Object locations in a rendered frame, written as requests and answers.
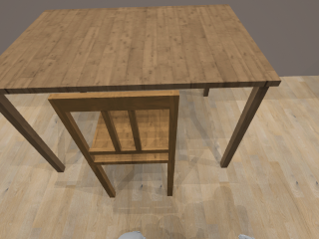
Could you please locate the chair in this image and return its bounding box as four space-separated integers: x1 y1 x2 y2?
48 90 179 198

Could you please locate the table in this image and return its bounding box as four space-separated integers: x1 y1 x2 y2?
0 4 281 172

